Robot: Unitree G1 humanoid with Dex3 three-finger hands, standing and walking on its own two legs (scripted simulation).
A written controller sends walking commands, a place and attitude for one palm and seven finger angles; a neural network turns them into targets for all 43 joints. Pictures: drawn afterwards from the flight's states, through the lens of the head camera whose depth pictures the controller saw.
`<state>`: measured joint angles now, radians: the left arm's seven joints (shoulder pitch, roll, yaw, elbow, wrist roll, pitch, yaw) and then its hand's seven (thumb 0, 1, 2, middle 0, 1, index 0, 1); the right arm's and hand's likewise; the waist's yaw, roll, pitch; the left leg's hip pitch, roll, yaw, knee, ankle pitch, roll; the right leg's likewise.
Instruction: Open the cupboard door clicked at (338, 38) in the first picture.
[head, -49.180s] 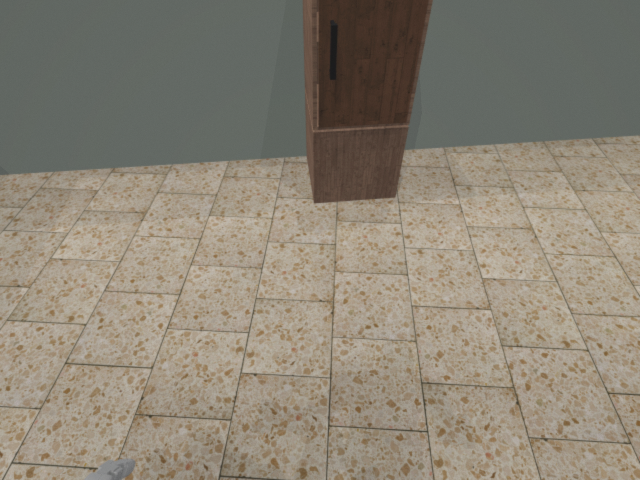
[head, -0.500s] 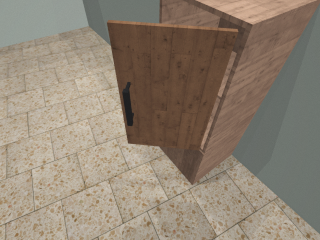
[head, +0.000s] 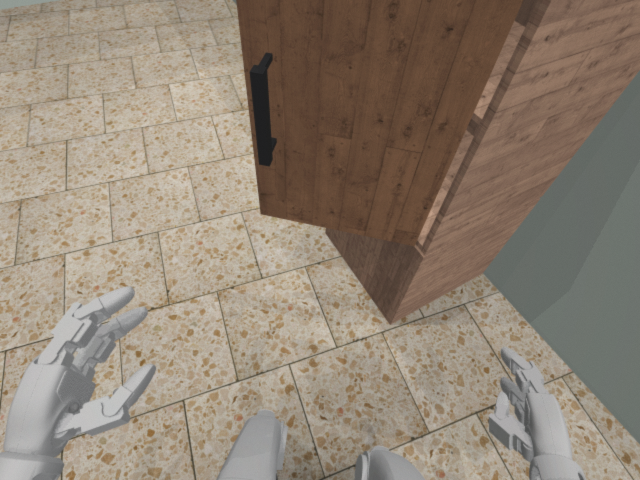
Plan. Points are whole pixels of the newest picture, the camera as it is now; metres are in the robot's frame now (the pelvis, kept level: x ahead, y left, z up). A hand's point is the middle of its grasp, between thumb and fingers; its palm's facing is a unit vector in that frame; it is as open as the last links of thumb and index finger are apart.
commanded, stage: raise the hand with hooked fingers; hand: left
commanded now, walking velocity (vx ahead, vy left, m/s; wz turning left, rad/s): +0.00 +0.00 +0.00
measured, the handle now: (266, 113) +0.63 +0.17 +0.07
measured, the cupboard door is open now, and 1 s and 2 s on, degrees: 48 48 48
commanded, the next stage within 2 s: move the hooked fingers beside the handle in 1.56 s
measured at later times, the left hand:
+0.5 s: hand (115, 333) +0.25 +0.27 +0.04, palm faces -0.14 -0.99 -0.04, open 12.3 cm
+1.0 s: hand (62, 281) +0.29 +0.33 +0.08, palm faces -0.06 -0.99 -0.08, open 13.9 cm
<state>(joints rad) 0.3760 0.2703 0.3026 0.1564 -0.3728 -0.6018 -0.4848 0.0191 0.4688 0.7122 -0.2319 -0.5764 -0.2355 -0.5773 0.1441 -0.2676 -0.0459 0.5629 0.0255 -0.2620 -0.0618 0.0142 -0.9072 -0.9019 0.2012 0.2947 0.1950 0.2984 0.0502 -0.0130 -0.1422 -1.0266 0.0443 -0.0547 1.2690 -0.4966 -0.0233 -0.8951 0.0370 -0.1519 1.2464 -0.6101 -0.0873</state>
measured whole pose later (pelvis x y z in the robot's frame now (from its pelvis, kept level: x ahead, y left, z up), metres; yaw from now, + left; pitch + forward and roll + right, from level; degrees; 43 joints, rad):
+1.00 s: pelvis +0.00 +0.07 +0.03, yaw -1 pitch +15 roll -5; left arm 0.04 0.43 0.41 0.34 -0.35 -0.36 -0.54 -0.01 -0.49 0.30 -0.30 -1.19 -0.30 -1.19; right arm 0.26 -0.26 0.05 0.52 0.03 -0.20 -0.05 0.01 -0.90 -0.90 0.21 0.30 0.20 0.30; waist -0.01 0.01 -0.12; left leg -0.96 0.01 0.01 1.12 -0.44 0.07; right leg -0.82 0.00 -0.08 1.06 -0.51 0.01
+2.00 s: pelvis +0.01 +0.03 +0.02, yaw -2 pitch +18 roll -4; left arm -0.27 0.47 0.41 0.61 -0.32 -0.33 -0.56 -0.01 -0.50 0.30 -0.30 -1.20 -0.30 -1.20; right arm 0.27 -0.28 0.04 0.57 0.04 -0.16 -0.07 0.01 -0.90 -0.90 0.21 0.30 0.20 0.30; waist -0.05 0.02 -0.13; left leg -1.03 0.04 -0.01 1.18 -0.46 0.03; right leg -0.91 0.04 -0.10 1.14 -0.54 -0.04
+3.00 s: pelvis +0.01 +0.04 +0.00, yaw -5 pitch +26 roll -5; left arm -0.91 0.65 0.45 1.19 -0.10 -0.38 -0.40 -0.01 -0.50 0.30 -0.30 -1.20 -0.30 -1.20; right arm 0.37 -0.28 0.05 0.62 0.01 0.04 -0.03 0.01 -0.91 -0.90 0.21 0.30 0.20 0.30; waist -0.18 0.03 -0.13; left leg -1.22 0.07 0.01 1.24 -0.48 0.04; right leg -1.10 0.06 -0.08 1.19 -0.54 -0.03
